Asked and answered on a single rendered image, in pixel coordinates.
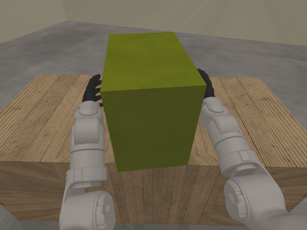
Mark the left robot forearm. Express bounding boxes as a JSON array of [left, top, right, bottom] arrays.
[[59, 101, 107, 226]]

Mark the robot right hand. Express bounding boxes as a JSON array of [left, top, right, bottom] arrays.
[[197, 69, 215, 99]]

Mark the robot left upper arm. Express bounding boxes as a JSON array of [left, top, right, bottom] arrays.
[[60, 190, 116, 230]]

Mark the robot left hand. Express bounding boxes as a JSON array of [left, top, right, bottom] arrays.
[[82, 74, 103, 107]]

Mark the pedestal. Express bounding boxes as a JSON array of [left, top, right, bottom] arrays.
[[0, 74, 307, 226]]

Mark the carton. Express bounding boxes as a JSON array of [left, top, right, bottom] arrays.
[[100, 32, 207, 172]]

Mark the robot right upper arm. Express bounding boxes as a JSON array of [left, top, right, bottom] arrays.
[[224, 173, 307, 230]]

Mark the right robot forearm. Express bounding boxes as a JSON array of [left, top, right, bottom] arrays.
[[200, 97, 285, 204]]

